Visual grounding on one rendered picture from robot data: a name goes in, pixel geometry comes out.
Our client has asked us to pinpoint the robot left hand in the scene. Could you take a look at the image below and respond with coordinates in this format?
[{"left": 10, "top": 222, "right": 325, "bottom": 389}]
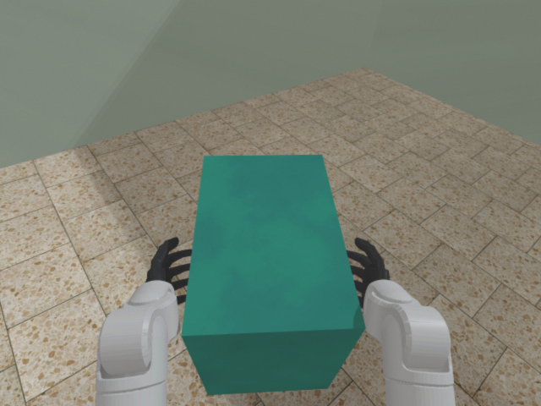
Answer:
[{"left": 145, "top": 237, "right": 192, "bottom": 305}]

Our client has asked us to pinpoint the robot right hand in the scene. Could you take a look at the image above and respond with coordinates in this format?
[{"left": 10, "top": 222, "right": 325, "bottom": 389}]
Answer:
[{"left": 347, "top": 238, "right": 390, "bottom": 309}]

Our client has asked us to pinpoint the robot right forearm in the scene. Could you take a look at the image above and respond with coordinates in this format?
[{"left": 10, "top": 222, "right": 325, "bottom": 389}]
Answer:
[{"left": 363, "top": 280, "right": 456, "bottom": 406}]

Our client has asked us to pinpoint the carton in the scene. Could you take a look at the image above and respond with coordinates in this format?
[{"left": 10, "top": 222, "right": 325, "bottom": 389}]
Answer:
[{"left": 181, "top": 155, "right": 366, "bottom": 395}]

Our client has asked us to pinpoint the robot left forearm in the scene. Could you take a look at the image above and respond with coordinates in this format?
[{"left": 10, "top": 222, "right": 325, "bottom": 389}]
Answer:
[{"left": 96, "top": 280, "right": 181, "bottom": 406}]

